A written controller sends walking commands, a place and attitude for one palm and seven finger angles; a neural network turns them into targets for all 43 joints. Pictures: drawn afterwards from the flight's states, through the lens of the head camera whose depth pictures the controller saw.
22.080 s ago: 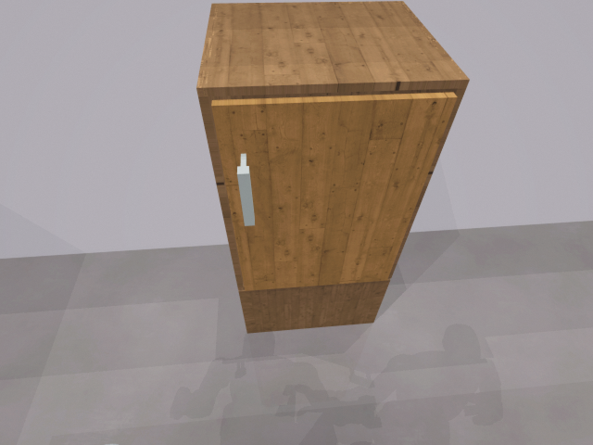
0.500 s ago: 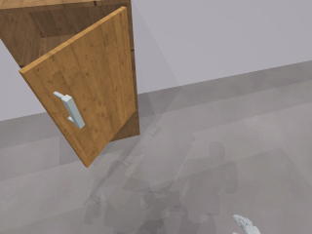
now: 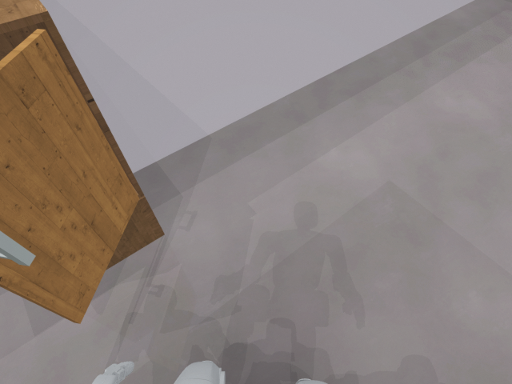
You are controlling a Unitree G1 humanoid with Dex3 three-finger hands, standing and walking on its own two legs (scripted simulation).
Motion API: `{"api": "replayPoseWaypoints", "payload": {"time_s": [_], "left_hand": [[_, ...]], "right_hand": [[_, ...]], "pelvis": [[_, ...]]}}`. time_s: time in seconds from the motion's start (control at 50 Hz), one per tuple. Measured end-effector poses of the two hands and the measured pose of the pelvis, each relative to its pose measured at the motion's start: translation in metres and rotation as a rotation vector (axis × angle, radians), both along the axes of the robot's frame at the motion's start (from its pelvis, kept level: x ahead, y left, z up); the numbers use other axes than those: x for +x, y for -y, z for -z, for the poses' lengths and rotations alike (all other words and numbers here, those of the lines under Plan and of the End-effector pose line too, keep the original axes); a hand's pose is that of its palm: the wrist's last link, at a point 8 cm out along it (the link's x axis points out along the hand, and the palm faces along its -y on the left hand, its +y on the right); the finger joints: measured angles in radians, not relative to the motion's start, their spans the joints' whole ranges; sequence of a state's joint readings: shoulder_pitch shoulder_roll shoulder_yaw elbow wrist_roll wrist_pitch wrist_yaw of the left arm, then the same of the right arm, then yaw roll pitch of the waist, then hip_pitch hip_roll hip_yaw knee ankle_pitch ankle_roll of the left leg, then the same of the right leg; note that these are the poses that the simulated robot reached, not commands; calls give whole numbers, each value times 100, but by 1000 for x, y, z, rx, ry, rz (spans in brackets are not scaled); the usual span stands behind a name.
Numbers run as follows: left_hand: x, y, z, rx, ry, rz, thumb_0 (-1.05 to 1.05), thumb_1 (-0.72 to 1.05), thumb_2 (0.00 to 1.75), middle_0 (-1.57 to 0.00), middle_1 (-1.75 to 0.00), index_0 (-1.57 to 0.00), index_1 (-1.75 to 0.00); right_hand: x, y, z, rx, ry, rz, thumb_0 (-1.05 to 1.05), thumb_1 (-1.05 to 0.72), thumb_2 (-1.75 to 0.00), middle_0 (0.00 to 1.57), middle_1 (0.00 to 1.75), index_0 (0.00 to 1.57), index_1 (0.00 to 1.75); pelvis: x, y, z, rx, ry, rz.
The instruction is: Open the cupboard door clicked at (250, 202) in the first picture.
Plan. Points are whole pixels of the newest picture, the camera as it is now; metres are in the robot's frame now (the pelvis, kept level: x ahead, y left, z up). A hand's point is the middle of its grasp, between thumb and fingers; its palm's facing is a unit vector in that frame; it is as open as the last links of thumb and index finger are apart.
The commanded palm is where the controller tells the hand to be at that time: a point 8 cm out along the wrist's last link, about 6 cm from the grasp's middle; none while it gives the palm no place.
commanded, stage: walk to a spot facing it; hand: left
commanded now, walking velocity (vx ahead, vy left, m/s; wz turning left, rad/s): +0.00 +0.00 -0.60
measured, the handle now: out of the picture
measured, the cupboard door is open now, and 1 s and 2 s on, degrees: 43 43 43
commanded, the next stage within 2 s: turn to face it in 1.72 s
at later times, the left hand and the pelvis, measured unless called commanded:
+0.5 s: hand (188, 357) +0.18 +0.14 -0.15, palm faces -0.27 -0.93 -0.26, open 7.4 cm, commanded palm none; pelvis +0.02 -0.03 -0.01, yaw -18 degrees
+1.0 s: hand (238, 279) +0.32 +0.06 -0.16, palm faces -0.56 -0.81 -0.16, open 7.4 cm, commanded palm none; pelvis +0.15 -0.07 +0.01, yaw -37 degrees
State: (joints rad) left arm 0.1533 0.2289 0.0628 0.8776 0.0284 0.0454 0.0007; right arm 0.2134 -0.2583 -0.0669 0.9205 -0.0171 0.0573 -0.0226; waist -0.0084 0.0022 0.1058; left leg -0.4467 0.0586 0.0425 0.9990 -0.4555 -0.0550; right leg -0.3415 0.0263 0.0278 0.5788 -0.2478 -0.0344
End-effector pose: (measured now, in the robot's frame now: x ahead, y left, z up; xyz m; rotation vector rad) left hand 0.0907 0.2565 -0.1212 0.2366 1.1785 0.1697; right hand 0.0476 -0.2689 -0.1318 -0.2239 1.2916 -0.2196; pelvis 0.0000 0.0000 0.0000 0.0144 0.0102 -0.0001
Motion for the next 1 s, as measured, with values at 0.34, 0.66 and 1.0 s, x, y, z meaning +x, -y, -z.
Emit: {"api": "replayPoseWaypoints", "payload": {"time_s": [0.34, 0.66, 1.0], "left_hand": [[64, 34, 5, -75, -24, 203, 1, 91, 90, -20, -30, -19, -29], [83, 82, -1, -32, -81, 330, 1, 91, 90, -20, -30, -20, -30], [257, 153, 11, -87, -96, 594, 1, 91, 90, -20, -30, -19, -29]], "right_hand": [[-49, -27, -8, 35, 16, 180, 0, -91, -90, 20, 30, 20, 30], [-32, 38, -14, 21, 98, 351, 1, -91, -90, 20, 29, 20, 29], [-16, 1, -24, 6, 37, 580, 0, -91, -90, 20, 29, 20, 30]], "pelvis": [[14, 3, -6, -38, -13, 221], [45, 41, -10, -1, -12, 394], [154, 68, -12, -29, -29, 638]]}}
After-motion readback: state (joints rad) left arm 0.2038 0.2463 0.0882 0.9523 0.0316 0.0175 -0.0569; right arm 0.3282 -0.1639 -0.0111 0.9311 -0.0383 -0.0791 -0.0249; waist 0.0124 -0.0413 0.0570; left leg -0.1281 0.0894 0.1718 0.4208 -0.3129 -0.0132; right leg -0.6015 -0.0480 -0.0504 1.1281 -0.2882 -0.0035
